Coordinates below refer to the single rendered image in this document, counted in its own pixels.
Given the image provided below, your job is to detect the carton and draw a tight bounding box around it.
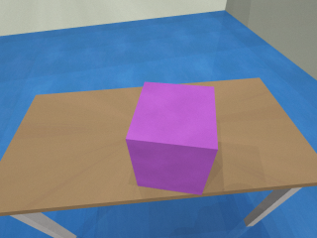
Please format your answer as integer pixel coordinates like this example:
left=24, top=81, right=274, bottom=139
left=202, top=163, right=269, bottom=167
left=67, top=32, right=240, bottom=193
left=126, top=81, right=218, bottom=195

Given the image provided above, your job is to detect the table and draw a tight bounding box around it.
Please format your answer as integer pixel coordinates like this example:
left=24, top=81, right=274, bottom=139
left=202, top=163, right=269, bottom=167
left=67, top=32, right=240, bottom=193
left=0, top=77, right=317, bottom=238

